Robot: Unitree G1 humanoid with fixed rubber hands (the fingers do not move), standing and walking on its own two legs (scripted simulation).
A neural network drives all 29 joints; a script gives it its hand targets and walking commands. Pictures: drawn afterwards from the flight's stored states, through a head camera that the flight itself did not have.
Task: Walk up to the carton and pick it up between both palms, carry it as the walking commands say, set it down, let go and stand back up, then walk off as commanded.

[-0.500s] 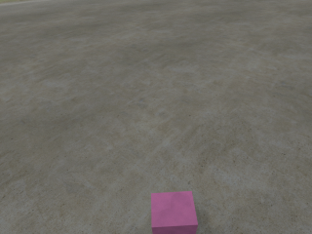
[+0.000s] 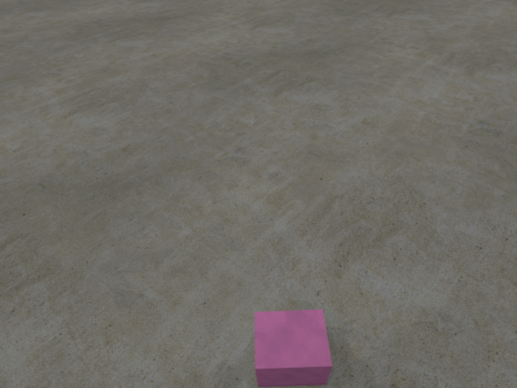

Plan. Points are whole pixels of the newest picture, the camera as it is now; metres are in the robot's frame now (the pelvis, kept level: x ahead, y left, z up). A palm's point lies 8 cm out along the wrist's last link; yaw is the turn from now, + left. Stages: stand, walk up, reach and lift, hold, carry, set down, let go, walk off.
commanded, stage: walk off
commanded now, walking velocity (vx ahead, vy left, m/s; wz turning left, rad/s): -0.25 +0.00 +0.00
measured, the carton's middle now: (290, 348) +0.43 -0.04 -0.67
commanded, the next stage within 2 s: stand in 1.42 s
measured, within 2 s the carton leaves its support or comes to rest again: neither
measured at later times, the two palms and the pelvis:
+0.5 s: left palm out of the picture -0.07 +0.22 -0.14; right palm out of the picture -0.01 -0.28 -0.16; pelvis -0.09 -0.02 -0.01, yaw +2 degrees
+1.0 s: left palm out of the picture -0.18 +0.23 -0.14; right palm out of the picture -0.17 -0.26 -0.17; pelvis -0.23 -0.03 -0.02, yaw +1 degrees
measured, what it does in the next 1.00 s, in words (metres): walks backwards: left foot, then right foot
